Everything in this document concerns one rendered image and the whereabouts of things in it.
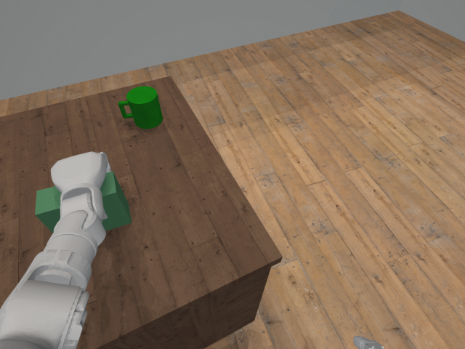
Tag table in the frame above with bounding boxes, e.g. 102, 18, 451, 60
0, 76, 283, 349

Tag robot left hand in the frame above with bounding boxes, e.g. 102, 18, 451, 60
51, 151, 112, 220

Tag left robot forearm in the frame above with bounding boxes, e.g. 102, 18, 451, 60
0, 183, 106, 329

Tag sponge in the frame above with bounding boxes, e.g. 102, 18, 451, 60
35, 171, 132, 233

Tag robot left upper arm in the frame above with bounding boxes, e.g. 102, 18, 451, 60
0, 279, 89, 349

